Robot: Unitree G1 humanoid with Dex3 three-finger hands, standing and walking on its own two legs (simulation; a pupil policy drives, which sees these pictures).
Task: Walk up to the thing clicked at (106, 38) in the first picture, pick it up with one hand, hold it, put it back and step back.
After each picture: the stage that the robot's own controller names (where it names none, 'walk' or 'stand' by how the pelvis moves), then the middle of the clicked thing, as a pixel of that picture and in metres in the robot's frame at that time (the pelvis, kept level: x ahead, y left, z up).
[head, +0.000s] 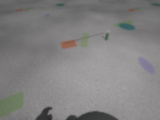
stand; (107, 35) +2.11 -0.33 -0.66
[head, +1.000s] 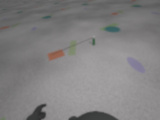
walk; (93, 40) +1.98 +0.14 -0.62
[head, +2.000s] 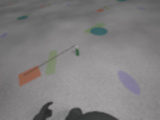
walk; (77, 51) +1.34 +0.43 -0.64
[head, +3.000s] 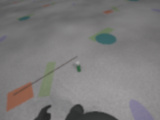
walk; (78, 66) +0.89 +0.31 -0.65
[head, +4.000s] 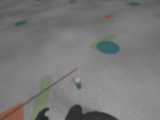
walk; (78, 84) +0.59 +0.25 -0.65
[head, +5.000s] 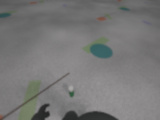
stand; (71, 91) +0.45 +0.22 -0.64
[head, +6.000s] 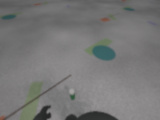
stand; (72, 94) +0.42 +0.21 -0.65
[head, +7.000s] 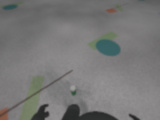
stand; (73, 90) +0.39 +0.21 -0.64
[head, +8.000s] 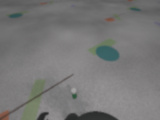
stand; (74, 93) +0.43 +0.19 -0.66
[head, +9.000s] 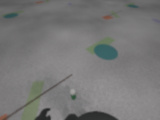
stand; (73, 94) +0.40 +0.21 -0.66
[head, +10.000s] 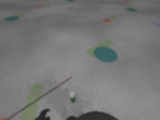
stand; (72, 97) +0.39 +0.21 -0.66
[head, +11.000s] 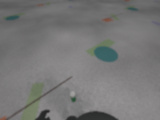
stand; (73, 97) +0.39 +0.21 -0.66
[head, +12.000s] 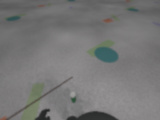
stand; (73, 97) +0.39 +0.20 -0.66
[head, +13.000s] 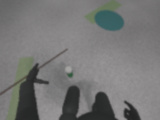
go down; (69, 72) +0.43 +0.22 -0.45
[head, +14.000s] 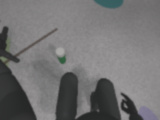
go down; (61, 56) +0.46 +0.27 -0.27
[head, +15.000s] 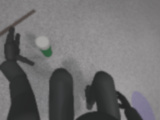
close in; (45, 48) +0.44 +0.30 -0.19
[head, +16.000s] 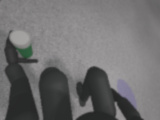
close; (24, 47) +0.43 +0.33 -0.16
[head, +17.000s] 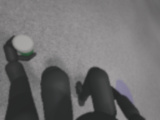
lift; (26, 49) +0.40 +0.32 -0.16
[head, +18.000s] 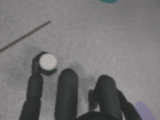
lift; (49, 64) +0.31 +0.29 -0.06
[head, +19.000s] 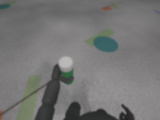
lift; (67, 73) +0.32 +0.16 +0.07
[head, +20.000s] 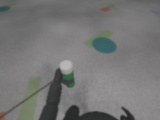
hold; (68, 76) +0.31 +0.16 +0.02
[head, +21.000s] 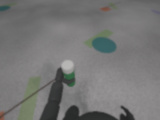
crouch; (69, 75) +0.32 +0.16 +0.01
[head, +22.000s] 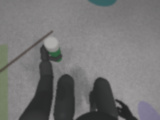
crouch; (55, 52) +0.45 +0.24 -0.06
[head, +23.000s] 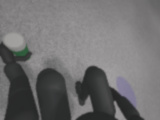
lower; (20, 50) +0.42 +0.32 -0.16
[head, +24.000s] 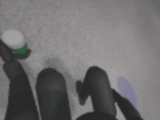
lower; (19, 47) +0.42 +0.33 -0.16
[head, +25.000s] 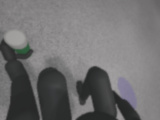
lower; (22, 47) +0.42 +0.33 -0.16
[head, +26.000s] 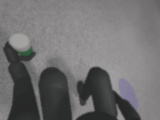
lower; (25, 49) +0.40 +0.33 -0.16
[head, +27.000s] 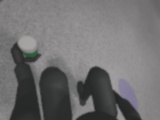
loosen; (30, 51) +0.41 +0.30 -0.16
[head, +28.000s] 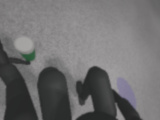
withdraw; (27, 51) +0.40 +0.31 -0.16
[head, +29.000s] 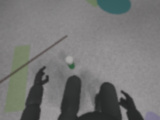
walk; (70, 63) +0.45 +0.23 -0.34
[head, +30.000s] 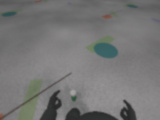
stand; (73, 95) +0.39 +0.18 -0.59
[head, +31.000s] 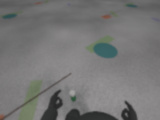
stand; (73, 96) +0.39 +0.20 -0.60
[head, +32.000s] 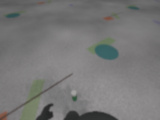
stand; (74, 96) +0.39 +0.19 -0.63
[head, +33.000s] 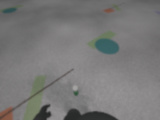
walk; (75, 90) +0.41 +0.18 -0.65
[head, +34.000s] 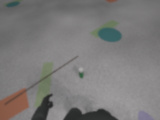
walk; (81, 73) +0.63 +0.16 -0.63
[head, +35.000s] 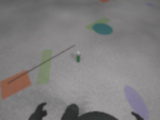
walk; (78, 57) +0.95 +0.25 -0.64
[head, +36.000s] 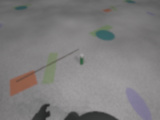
stand; (81, 59) +1.04 +0.21 -0.65
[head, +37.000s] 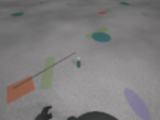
stand; (78, 62) +1.02 +0.25 -0.66
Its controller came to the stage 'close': yes
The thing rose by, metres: 0.68
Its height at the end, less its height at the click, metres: +0.00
